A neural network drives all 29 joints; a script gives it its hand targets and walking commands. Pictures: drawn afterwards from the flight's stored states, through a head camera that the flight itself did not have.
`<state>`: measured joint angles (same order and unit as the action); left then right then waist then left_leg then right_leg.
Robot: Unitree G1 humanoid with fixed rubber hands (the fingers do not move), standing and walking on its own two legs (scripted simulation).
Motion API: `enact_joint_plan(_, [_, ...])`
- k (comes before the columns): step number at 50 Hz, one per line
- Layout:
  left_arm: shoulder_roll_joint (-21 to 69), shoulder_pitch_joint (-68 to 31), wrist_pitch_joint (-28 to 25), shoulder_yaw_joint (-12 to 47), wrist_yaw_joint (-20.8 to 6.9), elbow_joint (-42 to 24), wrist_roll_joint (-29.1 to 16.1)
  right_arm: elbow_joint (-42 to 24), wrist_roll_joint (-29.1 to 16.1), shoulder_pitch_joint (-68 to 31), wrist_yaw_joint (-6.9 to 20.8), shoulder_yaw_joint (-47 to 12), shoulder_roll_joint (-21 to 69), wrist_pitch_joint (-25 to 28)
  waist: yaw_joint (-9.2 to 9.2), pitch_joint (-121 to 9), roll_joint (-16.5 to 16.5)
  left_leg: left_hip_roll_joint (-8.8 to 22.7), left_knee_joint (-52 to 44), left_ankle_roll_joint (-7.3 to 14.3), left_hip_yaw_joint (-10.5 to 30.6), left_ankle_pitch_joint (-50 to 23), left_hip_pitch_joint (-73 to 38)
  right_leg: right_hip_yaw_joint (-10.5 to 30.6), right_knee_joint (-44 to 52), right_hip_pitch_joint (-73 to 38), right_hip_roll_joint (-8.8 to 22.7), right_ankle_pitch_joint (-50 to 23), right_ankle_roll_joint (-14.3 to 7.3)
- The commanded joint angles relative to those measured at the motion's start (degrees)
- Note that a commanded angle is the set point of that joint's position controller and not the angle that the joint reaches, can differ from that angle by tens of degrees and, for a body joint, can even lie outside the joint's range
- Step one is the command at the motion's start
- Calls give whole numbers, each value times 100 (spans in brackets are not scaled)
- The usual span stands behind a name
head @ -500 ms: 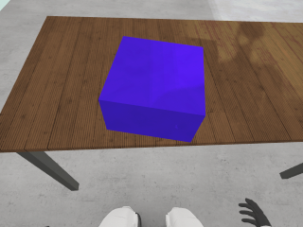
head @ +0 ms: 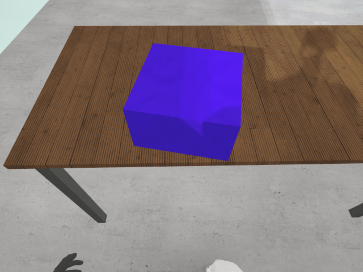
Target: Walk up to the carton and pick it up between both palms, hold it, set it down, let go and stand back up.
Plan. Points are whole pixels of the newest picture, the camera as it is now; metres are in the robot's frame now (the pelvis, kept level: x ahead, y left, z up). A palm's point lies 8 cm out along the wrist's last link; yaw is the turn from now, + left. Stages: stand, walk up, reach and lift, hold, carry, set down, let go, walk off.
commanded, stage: walk up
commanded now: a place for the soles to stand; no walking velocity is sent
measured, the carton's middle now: (188, 99) +0.53 +0.01 +0.03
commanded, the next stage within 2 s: none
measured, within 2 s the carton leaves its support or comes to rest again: neither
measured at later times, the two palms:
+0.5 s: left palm out of the picture +0.10 +0.28 -0.12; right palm out of the picture +0.07 -0.33 -0.12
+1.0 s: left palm out of the picture +0.08 +0.28 -0.11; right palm (316, 252) +0.18 -0.29 -0.09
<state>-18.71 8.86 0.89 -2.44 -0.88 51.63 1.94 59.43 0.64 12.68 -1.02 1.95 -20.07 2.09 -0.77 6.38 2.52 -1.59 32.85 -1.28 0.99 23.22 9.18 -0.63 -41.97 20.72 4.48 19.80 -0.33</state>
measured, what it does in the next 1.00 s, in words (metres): steps on the spot: left foot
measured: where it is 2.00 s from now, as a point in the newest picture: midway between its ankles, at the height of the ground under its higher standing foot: outside the picture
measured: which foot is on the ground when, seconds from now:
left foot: down 0.00-0.24, up 0.26-0.42, down 0.44-1.00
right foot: down 0.00-1.00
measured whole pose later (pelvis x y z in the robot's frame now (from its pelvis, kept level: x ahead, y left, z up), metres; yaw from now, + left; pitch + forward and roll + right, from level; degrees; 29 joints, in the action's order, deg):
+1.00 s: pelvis +0.03 -0.01 +0.02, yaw +2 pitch -2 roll +0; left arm -19.4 5.2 -1.5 0.9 0.1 63.1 0.0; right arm 60.1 -0.2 -0.9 0.9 0.8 -20.3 -0.3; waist -1.7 6.6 -0.2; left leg -0.4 29.6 1.7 -2.6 15.9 12.2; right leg 1.9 -27.8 14.8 0.7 11.5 1.5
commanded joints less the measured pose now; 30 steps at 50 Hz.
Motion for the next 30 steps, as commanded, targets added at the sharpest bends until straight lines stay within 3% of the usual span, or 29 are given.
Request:
enact_joint_plan(1, [-1720, -954, -132, -460, 81, -683, -50, -548, 30, 503, -243, 555, -2159, 378, 391, -166, -659, 2556, -1002, 1951, 2868, -2931, -784, 742, -1170, 1682, 83, 1100, -169])
enact_joint_plan(2, [-1586, -752, -186, -441, 29, -801, -50, -714, 74, 293, -253, 530, -1926, 337, 304, -226, -962, 2368, -933, 1864, 2049, -3077, -1105, 631, -779, 1736, 79, 1095, -173])
enact_joint_plan(3, [-1439, -398, -237, -433, 8, -589, -69, -790, 94, 205, -225, 490, -1758, 346, 240, -479, -1345, 2061, -549, 1614, 1465, -3714, -1496, 454, -420, 1665, 24, 863, -192])
enact_joint_plan(4, [-1254, -196, -273, -345, -41, -616, -73, -843, 91, 79, -211, 411, -1535, 374, 71, -298, -1477, 1783, -295, 1380, 1229, -4223, -1542, 320, -3, 1655, 9, 412, -183])
enact_joint_plan(5, [-1297, -254, -292, -315, -63, -565, -82, -874, 51, 301, -183, 478, -1607, 355, 201, -565, -1367, 1440, -152, 1101, 823, -4293, -1095, -2, 312, 926, -155, 15, -202])
enact_joint_plan(6, [-1317, -226, -272, -373, -58, -567, -71, -799, 14, 299, -154, 486, -1675, 306, 116, -807, -1446, 1353, 8, 1029, 847, -3653, -603, -6, 551, 38, -181, -414, -191])
enact_joint_plan(8, [-1302, 1, -305, -424, 17, -402, -87, -862, 43, 94, -165, 393, -1501, 191, -76, -408, -1557, 699, 798, 596, 268, -4011, 1075, -122, 1252, -1448, -437, -1188, -325])
enact_joint_plan(9, [-1626, 483, -289, -614, 56, -297, -44, -957, -23, 246, -178, 294, -1146, 153, -336, -640, -939, 509, 1579, 387, 335, -2834, 1747, 753, 1433, -2315, -12, -1786, -486])
enact_joint_plan(10, [-2071, 668, -319, -656, 83, -232, -47, -1110, -67, 506, -205, 173, -939, 153, -234, -942, 534, -15, 2616, 223, 53, -65, 2262, 2714, 2086, -2364, 1377, -1324, -855])
enact_joint_plan(11, [-2017, 449, -344, -550, 75, -268, -165, -963, -17, 385, -209, 226, -1226, 9, -80, -869, -88, 113, 2799, 233, 246, 1209, 1712, 3305, 2519, -1429, 1873, 37, -1198])
enact_joint_plan(12, [-2111, 175, -300, -559, 92, -343, -89, -867, 8, 306, -194, 337, -1486, -17, -107, -567, 63, 329, 2855, 282, 161, 1463, 1571, 3380, 2663, -865, 1851, 1507, -1569])
enact_joint_plan(13, [-2100, -90, -280, -556, 96, -311, -78, -804, -27, 146, -156, 299, -1469, 8, -111, -273, 7, 492, 2525, 303, 277, 1196, 1483, 3257, 2548, -219, 1816, 1416, -1701])
enact_joint_plan(14, [-1863, -225, -228, -540, 49, -328, -43, -697, 24, 200, -115, 308, -1362, 90, 23, -145, -164, 552, 2303, 397, 244, 1156, 1282, 2642, 2455, -5, 1534, 1217, -1514])
enact_joint_plan(15, [-1877, -266, -231, -505, 47, -370, -24, -638, -71, 429, -91, 306, -1266, 109, 40, -327, 71, 589, 1995, 459, 274, 1416, 1193, 2142, 2235, -225, 1390, 928, -1454])
enact_joint_plan(16, [-1845, -504, -176, -471, 16, -380, -34, -681, -69, 616, -73, 288, -1278, 127, 60, -346, 497, 611, 1592, 405, 101, 1057, 964, 1576, 2061, -8, 1116, 867, -1237])
enact_joint_plan(17, [-1723, -429, -219, -435, 26, -322, -38, -538, -81, 853, -50, 280, -1333, 119, 173, -468, 490, 490, 1356, 373, 96, 654, 798, 1500, 1978, -61, 975, 611, -1127])
enact_joint_plan(18, [-1766, -674, -190, -423, 28, -310, -98, -477, -26, 997, -46, 257, -1146, 111, 309, -529, 748, 433, 1047, 364, -136, 260, 432, 1219, 1968, 352, 926, 873, -1001])
enact_joint_plan(19, [-1610, -762, -151, -308, 23, -340, -127, -459, -71, 812, -31, 241, -1118, 119, 337, -488, 689, 462, 214, 365, -140, -161, -31, 1037, 1715, 621, 741, 625, -891])
enact_joint_plan(20, [-1518, -694, -127, -220, 18, -249, -182, -374, 5, 786, -83, 318, -1349, 125, 467, -444, 644, 385, -41, 365, -14, -917, -214, 867, 1453, 822, 563, 50, -598])
enact_joint_plan(21, [-1362, -568, -144, -203, 55, -319, -250, -481, 54, 554, -56, 309, -1403, 95, 264, -491, 183, 775, -541, 523, 706, -509, -9, 841, 1145, 656, 432, 41, -466])
enact_joint_plan(22, [-1238, -572, -89, -163, 36, -238, -234, -535, 131, 304, -94, 347, -1677, 145, 258, -573, -653, 1494, -1471, 758, 2234, -51, 235, 579, 221, 760, 128, 325, -217])
enact_joint_plan(23, [-1284, -657, -41, -234, 50, -182, -324, -745, 135, -332, -117, 365, -1981, 161, 6, 145, -841, 2092, -2058, 988, 2945, 1272, 1598, 283, -263, 400, -472, 791, -77])
enact_joint_plan(24, [-1557, -652, -47, -303, 56, 4, -307, -684, 113, -716, -90, 360, -2024, 138, 34, 239, -828, 2256, -2086, 1396, 2767, 2049, 2398, 473, -619, -317, -354, 857, -140])
enact_joint_plan(25, [-1544, -360, -97, -322, 48, 89, -307, -727, 98, -1015, -65, 299, -1862, 98, -264, 244, -708, 1979, -1721, 1424, 2200, 1757, 2506, 345, -452, -784, -301, 686, -159])
enact_joint_plan(26, [-1407, -20, -179, -283, 52, 281, -242, -760, 61, -1156, -22, 171, -1616, 58, -411, 54, -713, 1731, -1171, 1201, 1558, 639, 2078, 322, 516, -1036, -171, 352, -203])
enact_joint_plan(27, [-1370, 38, -274, -211, 74, 383, -186, -799, 12, -1024, -6, 111, -1410, 27, -301, -215, -611, 1434, -795, 856, 944, -213, 1759, 475, 1213, -955, -60, -351, -270])
enact_joint_plan(28, [-1501, 113, -335, -249, 88, 485, -232, -649, -13, -956, 21, 121, -1359, 33, -372, -224, -252, 907, -148, 582, 361, -1356, 997, 894, 1473, -690, 171, -1570, -287])
enact_joint_plan(29, [-1673, -115, -395, -187, 127, 421, -205, -619, -54, -653, -10, 133, -1336, 30, 21, -668, 79, 707, 409, 429, 240, -1646, 495, 1486, 1598, -534, 489, -2422, -426])
enact_joint_plan(30, [-1656, -309, -362, -151, 159, 332, -278, -519, -71, -599, -29, 141, -1397, 41, 117, -769, -489, 614, 121, 389, 330, -1689, 327, 1454, 1451, -717, 448, -2898, -513])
